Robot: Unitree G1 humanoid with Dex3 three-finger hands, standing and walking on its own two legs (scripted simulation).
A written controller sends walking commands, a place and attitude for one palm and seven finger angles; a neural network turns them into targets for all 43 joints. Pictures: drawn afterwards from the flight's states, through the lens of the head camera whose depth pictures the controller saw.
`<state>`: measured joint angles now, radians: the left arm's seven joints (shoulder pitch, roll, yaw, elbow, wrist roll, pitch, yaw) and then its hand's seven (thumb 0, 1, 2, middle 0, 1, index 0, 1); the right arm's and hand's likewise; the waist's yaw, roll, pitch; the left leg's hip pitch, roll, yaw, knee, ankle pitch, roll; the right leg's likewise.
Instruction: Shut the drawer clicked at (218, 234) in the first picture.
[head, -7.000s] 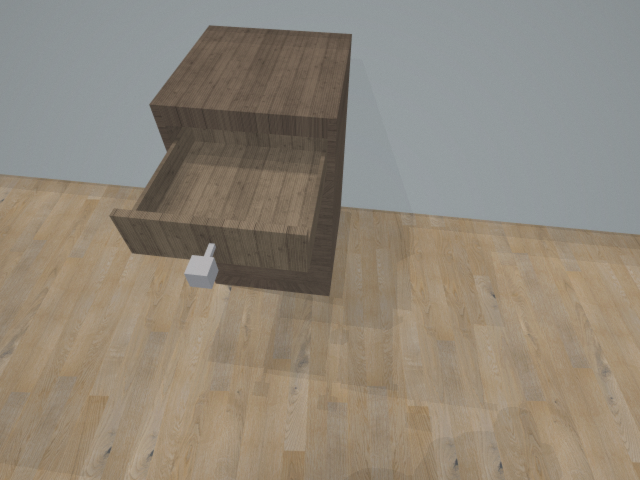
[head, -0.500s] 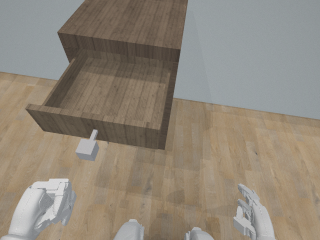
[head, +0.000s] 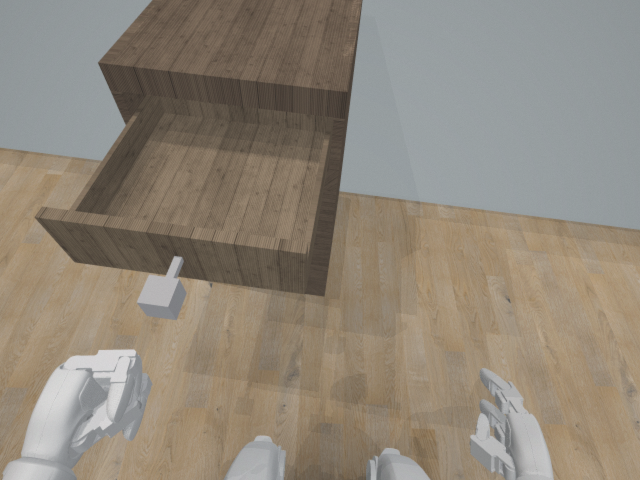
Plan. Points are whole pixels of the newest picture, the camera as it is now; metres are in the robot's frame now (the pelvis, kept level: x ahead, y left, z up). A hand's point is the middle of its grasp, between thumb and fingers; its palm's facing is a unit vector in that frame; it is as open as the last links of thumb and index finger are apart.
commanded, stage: bring the fist close to the handle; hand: left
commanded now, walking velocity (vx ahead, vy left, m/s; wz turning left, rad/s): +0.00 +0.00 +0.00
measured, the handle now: (168, 284) +0.38 +0.25 -0.04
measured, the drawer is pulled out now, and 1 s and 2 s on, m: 0.30 0.30 0.27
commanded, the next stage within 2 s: push the drawer shut in 1.24 s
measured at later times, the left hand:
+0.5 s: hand (159, 380) +0.23 +0.21 -0.01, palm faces -0.10 -0.99 -0.04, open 3.3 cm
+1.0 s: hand (177, 361) +0.27 +0.21 -0.05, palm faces -0.12 -0.99 -0.04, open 3.3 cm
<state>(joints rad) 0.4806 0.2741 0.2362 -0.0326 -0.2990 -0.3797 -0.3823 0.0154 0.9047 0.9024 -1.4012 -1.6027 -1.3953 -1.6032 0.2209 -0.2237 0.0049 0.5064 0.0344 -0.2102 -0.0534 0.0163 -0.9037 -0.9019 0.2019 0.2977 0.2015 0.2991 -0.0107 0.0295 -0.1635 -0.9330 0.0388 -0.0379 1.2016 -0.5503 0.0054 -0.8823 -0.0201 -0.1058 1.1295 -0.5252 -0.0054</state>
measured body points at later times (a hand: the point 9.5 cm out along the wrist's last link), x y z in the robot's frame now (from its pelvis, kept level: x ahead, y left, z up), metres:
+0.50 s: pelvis -0.01 +0.00 -0.04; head +0.09 +0.02 +0.40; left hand +0.23 +0.26 -0.01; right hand +0.18 -0.25 -0.11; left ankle +0.02 +0.11 -0.65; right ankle +0.01 -0.12 -0.65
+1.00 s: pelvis -0.02 +0.01 -0.07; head +0.11 +0.03 +0.36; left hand +0.27 +0.26 -0.04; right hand +0.16 -0.25 -0.16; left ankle +0.02 +0.11 -0.65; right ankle +0.01 -0.12 -0.65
